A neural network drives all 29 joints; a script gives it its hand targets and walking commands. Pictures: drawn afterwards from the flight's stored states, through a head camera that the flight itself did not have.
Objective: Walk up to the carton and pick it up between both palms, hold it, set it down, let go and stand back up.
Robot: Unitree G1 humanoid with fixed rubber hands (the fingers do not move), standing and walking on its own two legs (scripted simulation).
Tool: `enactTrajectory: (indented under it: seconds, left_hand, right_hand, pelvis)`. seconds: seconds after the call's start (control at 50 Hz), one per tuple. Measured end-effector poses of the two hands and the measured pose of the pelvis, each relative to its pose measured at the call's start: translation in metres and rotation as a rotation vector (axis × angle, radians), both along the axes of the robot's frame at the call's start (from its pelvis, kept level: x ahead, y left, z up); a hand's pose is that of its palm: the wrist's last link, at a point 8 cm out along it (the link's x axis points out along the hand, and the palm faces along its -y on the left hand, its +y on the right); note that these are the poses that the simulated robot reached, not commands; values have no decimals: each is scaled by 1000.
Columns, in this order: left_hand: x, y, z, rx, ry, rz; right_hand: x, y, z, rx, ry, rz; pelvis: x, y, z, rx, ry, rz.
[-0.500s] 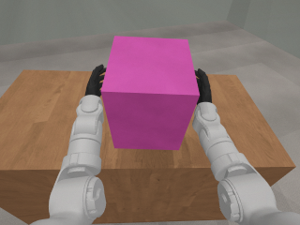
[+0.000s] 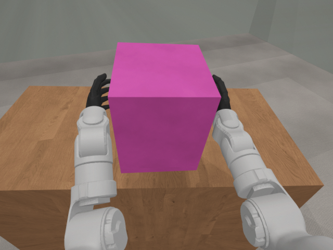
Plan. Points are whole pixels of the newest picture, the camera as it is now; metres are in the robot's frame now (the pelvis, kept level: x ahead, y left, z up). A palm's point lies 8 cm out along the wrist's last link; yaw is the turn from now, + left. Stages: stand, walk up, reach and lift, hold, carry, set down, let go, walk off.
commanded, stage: reach and lift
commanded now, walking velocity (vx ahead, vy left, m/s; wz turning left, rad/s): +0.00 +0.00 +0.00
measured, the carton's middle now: (159, 109) +0.41 -0.02 +0.16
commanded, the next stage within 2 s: hold in 1.00 s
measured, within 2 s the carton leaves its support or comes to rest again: neither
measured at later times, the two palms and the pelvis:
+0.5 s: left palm (84, 104) +0.38 +0.15 +0.20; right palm (212, 95) +0.38 -0.14 +0.21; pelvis +0.01 +0.00 +0.00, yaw +0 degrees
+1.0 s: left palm (82, 98) +0.37 +0.15 +0.23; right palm (215, 91) +0.37 -0.14 +0.23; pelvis +0.00 +0.00 +0.00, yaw +1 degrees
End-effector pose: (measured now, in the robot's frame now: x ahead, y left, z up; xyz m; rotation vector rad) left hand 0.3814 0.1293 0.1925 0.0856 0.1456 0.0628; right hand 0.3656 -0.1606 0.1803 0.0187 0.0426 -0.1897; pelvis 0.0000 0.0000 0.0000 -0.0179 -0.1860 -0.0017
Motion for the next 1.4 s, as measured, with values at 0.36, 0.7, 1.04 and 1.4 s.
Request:
enactTrajectory:
  seconds: [0.36,0.7,1.04,1.4]
  left_hand:
    - [0,22,11,-38,18,40]
    - [-3,16,11,-6,36,42]
    - [-12,23,34,-30,2,56]
    - [-21,32,52,-34,12,85]
  right_hand:
    - [12,21,24,-5,14,37]
    - [11,15,22,12,32,43]
    - [6,22,47,-9,8,55]
    - [4,31,66,8,20,81]
  pelvis:
    - [2,2,0,2,24,6]
    - [5,2,-1,-3,0,9]
    - [4,-4,0,-2,-2,17]
    - [-12,-4,-1,5,5,27]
